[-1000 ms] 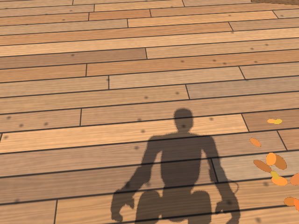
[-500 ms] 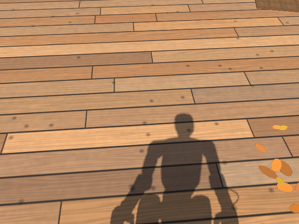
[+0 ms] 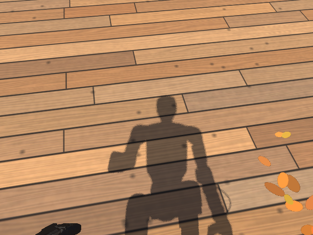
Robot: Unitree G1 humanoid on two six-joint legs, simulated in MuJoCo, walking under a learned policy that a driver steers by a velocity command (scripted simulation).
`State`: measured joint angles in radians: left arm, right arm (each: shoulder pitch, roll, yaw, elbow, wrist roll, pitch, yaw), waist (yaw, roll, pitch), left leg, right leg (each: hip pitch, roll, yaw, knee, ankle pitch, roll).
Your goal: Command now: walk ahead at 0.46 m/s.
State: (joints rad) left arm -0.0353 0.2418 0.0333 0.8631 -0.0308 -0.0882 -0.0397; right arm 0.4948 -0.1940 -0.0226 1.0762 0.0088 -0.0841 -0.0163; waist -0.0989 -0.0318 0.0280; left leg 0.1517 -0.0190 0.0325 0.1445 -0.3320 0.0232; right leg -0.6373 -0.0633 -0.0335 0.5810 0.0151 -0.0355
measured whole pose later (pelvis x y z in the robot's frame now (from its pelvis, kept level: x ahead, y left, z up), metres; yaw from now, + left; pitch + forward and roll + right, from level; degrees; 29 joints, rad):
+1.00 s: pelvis +0.58 +0.03 +0.01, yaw +0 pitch +1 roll +1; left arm 0.07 0.27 0.06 0.89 -0.01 -0.07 0.00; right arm 0.36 -0.24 -0.05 0.97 0.00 -0.09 0.00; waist -0.06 -0.04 0.01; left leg -0.03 -0.07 0.06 0.19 -0.19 0.07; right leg -0.68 -0.13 0.04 0.70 0.04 -0.01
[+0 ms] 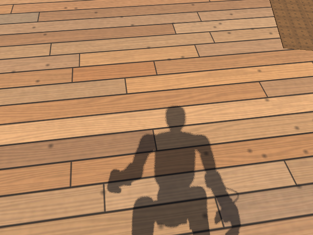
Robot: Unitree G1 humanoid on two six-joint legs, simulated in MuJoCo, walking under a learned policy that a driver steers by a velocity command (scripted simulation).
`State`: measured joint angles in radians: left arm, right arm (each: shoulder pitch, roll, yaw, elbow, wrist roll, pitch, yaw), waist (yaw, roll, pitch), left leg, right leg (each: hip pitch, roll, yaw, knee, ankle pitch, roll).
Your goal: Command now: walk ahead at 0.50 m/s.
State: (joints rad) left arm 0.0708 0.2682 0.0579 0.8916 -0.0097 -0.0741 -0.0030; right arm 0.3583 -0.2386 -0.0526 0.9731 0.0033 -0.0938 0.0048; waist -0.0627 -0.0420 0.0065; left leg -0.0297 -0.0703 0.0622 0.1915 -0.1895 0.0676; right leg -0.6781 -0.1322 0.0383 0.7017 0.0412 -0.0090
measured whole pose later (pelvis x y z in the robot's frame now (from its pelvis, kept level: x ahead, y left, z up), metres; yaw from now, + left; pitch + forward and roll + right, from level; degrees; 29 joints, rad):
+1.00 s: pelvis +0.56 +0.04 +0.00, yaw +19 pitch +2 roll +0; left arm 0.10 0.29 0.07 0.82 0.01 -0.10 0.00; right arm 0.29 -0.25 -0.07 0.80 0.00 -0.06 0.01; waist -0.03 -0.03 0.03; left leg -0.18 -0.11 -0.04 0.32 -0.16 0.10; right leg -0.65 -0.13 0.06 0.95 -0.19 0.03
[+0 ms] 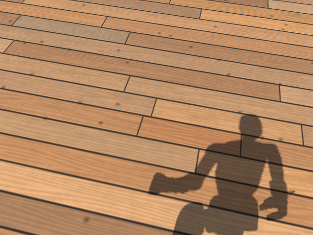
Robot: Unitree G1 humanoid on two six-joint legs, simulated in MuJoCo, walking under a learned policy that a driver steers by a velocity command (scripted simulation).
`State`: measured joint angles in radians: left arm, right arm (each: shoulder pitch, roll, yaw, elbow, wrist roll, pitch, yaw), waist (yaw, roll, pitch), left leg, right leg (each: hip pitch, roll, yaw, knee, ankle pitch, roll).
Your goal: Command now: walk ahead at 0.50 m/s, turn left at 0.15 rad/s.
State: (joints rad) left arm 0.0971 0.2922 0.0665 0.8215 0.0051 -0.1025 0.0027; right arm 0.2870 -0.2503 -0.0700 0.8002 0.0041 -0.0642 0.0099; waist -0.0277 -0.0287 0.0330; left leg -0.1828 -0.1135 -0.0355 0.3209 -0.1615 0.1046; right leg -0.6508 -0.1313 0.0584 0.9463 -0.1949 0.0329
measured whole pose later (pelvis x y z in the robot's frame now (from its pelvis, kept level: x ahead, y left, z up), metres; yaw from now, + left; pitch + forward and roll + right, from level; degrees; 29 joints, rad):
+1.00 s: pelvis +0.31 -0.04 -0.01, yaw -23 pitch +2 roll -1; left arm 0.16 0.29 0.06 0.70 -0.01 0.05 0.02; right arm 0.20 -0.24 -0.05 0.71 -0.01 0.00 -0.02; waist -0.02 -0.02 0.02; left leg -0.29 0.02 -0.05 0.49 -0.23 -0.01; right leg -0.36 0.02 0.06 0.74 -0.41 0.08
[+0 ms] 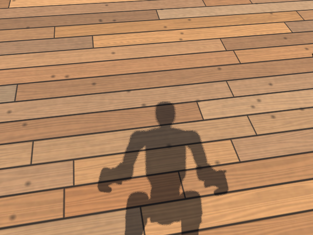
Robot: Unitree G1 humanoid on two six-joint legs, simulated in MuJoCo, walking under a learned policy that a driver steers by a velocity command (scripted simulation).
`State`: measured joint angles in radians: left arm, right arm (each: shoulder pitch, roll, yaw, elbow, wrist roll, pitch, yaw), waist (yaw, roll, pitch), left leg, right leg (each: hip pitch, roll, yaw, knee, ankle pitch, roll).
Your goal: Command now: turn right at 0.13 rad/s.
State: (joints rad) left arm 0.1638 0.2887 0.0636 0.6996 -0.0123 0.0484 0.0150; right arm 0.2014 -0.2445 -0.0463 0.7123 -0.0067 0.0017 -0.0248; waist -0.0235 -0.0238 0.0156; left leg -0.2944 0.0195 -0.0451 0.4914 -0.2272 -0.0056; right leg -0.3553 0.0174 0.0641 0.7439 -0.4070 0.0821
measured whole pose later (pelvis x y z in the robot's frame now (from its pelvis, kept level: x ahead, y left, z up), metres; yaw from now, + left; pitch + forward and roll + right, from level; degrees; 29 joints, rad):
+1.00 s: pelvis +0.02 -0.02 -0.01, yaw +0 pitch -1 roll +0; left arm 0.29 0.22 0.04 0.97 -0.02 -0.01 0.03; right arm 0.27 -0.23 -0.05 1.02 0.02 -0.02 -0.04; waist 0.00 0.00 0.00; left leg -0.28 0.02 -0.01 0.69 -0.42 0.00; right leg -0.17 0.02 0.04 0.54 -0.36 -0.03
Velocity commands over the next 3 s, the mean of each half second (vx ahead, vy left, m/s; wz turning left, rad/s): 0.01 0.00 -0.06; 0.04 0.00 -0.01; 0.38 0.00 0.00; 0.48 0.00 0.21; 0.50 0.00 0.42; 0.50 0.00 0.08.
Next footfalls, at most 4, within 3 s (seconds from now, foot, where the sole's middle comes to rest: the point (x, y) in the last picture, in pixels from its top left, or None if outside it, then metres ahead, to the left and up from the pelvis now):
0.06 right None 0.03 -0.14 -0.78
1.58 right None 0.45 -0.11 -0.78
2.14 left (121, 179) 0.74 0.14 -0.78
2.66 right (142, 119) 1.10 0.05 -0.78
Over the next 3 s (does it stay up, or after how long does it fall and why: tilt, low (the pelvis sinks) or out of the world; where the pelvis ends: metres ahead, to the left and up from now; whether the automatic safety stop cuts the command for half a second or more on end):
stays up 1.07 0.13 0.01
